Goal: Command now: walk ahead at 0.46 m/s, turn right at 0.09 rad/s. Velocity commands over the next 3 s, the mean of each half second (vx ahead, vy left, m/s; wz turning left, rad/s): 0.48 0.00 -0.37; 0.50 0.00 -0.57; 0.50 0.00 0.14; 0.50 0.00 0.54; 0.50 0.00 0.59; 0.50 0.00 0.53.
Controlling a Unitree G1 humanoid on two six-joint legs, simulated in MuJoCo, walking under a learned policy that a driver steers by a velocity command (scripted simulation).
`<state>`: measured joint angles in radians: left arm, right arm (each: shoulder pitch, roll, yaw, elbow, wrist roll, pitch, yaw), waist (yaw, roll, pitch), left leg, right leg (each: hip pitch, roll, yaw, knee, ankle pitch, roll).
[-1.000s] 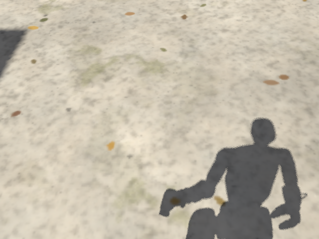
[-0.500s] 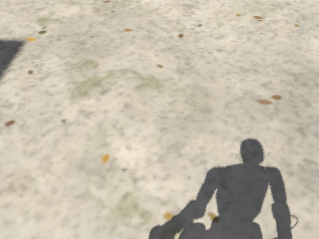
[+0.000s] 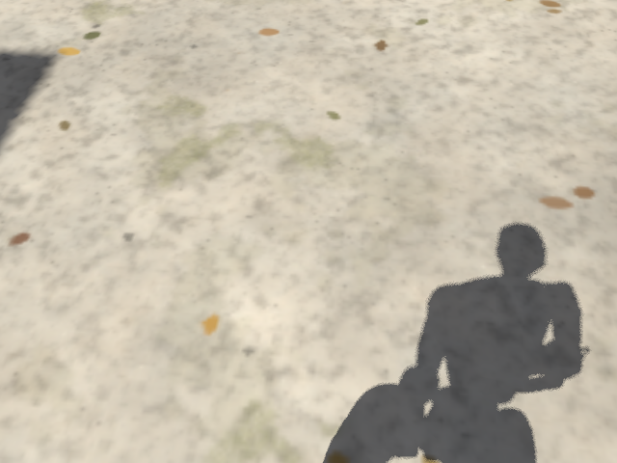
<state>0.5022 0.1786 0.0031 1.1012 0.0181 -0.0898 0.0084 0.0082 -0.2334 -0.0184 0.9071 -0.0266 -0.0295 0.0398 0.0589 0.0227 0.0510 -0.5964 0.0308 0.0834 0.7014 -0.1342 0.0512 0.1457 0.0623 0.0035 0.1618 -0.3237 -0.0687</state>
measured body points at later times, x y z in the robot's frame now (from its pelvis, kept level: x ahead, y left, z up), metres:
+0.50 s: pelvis +0.28 +0.01 +0.00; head +0.31 +0.01 +0.45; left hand +0.48 +0.21 -0.12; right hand +0.18 -0.21 -0.14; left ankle +0.19 +0.09 -0.74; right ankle +0.41 -0.14 -0.69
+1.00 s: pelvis +0.53 -0.10 +0.01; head +0.56 -0.13 +0.46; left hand +0.65 +0.16 -0.12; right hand +0.59 -0.40 -0.10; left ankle +0.76 -0.02 -0.67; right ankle +0.45 -0.10 -0.74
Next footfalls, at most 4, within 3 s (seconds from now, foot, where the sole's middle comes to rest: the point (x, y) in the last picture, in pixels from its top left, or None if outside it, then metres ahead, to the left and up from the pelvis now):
0.10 left None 0.23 0.09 -0.77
0.64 right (404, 455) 0.48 -0.12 -0.77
1.18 left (408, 306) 0.84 -0.14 -0.77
1.70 right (510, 252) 1.02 -0.42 -0.77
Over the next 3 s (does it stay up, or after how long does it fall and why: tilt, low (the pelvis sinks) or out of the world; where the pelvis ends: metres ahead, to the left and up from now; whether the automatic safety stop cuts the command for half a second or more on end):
stays up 1.57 -0.24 0.01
